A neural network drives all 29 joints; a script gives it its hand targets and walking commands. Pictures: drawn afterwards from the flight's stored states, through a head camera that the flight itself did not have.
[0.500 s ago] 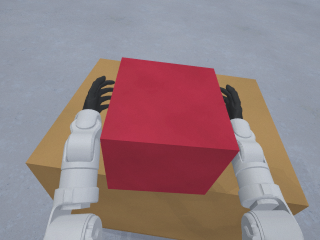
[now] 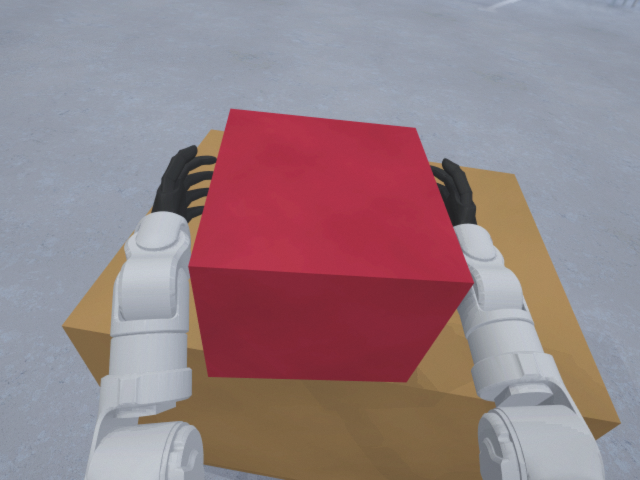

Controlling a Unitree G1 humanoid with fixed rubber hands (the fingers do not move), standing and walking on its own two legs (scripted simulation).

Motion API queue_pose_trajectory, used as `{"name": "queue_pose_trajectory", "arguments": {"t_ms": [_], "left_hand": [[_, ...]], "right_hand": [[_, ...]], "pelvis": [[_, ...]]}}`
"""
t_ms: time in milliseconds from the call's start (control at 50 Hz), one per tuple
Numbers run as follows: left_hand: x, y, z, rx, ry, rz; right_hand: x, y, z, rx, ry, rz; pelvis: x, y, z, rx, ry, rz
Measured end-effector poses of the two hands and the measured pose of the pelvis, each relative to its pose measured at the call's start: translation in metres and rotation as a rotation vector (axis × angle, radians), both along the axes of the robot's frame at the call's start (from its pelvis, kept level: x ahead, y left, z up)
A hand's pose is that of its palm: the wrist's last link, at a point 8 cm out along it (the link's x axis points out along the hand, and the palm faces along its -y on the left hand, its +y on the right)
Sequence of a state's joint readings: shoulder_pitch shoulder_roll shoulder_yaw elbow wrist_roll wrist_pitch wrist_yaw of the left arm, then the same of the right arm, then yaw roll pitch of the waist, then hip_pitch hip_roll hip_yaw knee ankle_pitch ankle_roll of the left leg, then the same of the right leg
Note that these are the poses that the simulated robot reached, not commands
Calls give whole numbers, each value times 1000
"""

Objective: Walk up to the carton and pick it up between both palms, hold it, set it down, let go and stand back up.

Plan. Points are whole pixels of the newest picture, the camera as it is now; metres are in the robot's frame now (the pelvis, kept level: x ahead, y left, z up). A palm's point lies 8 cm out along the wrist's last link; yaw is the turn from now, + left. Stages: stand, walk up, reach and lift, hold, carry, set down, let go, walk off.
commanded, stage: hold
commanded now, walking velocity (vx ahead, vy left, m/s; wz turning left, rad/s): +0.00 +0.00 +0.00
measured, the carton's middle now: (318, 244) +0.36 +0.01 +0.13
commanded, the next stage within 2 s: none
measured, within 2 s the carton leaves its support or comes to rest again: neither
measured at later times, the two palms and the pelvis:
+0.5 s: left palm (181, 212) +0.36 +0.17 +0.18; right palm (460, 225) +0.37 -0.17 +0.17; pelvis +0.00 +0.00 +0.00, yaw +0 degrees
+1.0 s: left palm (179, 212) +0.35 +0.17 +0.18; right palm (460, 227) +0.36 -0.17 +0.17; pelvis +0.00 +0.00 +0.00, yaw +0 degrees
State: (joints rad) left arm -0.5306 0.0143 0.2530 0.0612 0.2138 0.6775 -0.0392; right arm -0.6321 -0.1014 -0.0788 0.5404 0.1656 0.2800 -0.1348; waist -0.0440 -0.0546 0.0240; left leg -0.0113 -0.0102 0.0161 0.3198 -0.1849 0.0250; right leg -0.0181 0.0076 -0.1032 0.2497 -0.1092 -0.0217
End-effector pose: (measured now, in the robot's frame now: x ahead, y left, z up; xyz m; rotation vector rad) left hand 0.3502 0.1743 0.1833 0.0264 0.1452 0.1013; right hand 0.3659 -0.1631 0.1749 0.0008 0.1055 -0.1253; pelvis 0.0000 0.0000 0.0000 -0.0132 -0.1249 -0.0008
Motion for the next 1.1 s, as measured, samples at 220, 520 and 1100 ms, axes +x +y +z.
{"name": "queue_pose_trajectory", "arguments": {"t_ms": [220, 520, 1100], "left_hand": [[7, -8, 2, 10, 3, -29], [5, -7, -2, 8, -3, -14], [5, -6, 0, 11, -2, -19]], "right_hand": [[-2, -8, -5, 2, 2, -25], [1, -7, -4, -5, -5, -10], [-1, -6, -4, -1, -5, -15]], "pelvis": [[-2, 1, 0, -1, 0, -3], [3, -2, 0, -1, 0, -3], [1, 1, 0, -2, -1, -5]]}}
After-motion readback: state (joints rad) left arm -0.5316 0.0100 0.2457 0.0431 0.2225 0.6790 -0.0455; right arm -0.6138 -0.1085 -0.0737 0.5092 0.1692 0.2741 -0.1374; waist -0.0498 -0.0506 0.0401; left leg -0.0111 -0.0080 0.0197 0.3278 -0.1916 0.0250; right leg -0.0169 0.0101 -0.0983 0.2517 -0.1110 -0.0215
